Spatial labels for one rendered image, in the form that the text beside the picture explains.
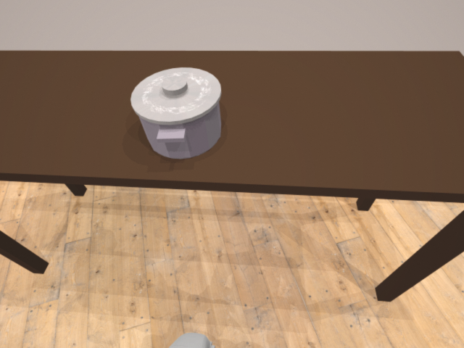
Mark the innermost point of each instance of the table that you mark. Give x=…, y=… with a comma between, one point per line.
x=359, y=124

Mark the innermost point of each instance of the lid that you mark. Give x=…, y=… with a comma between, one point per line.
x=151, y=104

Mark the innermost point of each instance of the knob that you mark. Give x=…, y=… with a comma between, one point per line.
x=174, y=85

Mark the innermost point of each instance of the robot left thigh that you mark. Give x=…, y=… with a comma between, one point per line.
x=192, y=340

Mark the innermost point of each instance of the pot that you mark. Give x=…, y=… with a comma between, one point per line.
x=185, y=140

